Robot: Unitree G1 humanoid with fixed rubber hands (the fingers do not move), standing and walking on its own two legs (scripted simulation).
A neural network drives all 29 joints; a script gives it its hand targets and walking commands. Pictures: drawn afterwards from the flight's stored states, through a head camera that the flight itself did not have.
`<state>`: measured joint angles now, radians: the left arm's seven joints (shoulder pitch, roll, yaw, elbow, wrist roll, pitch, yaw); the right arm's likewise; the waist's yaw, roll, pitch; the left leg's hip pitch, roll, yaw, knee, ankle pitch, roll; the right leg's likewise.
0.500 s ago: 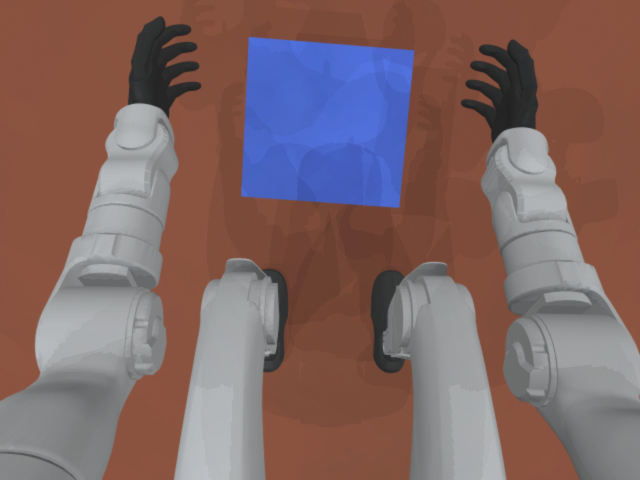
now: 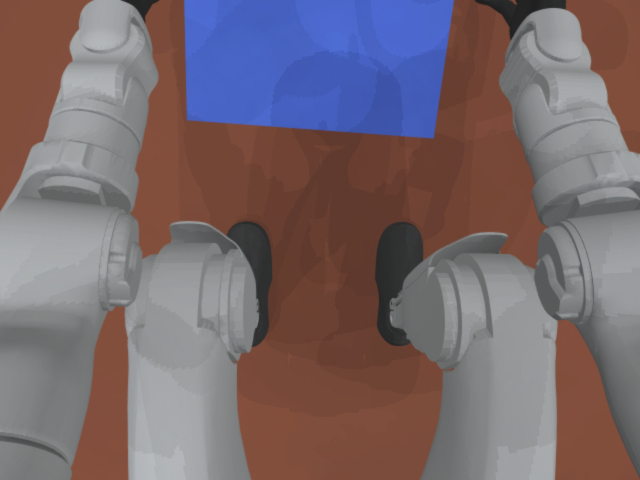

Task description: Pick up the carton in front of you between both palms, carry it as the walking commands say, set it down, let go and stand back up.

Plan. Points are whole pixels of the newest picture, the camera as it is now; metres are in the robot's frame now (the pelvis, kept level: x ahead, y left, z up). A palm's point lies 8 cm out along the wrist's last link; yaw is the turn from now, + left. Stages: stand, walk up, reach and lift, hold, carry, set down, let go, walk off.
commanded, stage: reach and lift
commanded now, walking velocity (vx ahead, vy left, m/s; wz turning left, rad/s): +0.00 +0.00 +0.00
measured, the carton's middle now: (316, 33) +0.51 +0.04 -0.24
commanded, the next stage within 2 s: none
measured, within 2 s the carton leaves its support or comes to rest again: leaves its support in 0.78 s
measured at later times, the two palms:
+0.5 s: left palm out of the picture +0.52 +0.19 -0.17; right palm out of the picture +0.53 -0.11 -0.17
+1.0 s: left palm out of the picture +0.50 +0.20 -0.08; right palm out of the picture +0.52 -0.10 -0.07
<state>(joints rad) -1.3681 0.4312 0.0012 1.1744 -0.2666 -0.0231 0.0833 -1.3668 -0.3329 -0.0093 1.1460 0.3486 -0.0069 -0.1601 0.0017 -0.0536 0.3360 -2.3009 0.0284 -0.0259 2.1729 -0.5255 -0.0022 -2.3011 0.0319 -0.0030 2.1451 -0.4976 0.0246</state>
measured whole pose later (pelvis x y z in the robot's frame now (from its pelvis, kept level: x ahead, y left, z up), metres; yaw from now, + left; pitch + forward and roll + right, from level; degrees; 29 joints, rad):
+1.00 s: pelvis +0.00 +0.00 +0.02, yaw +3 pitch +36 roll +0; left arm -1.16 0.23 0.12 0.91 -0.12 0.20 0.13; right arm -1.13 -0.12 -0.25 0.87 0.13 0.17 -0.21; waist 0.01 -0.06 0.09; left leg -2.22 -0.02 -0.02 2.12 -0.53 -0.02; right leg -2.21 0.06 0.04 2.12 -0.54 0.05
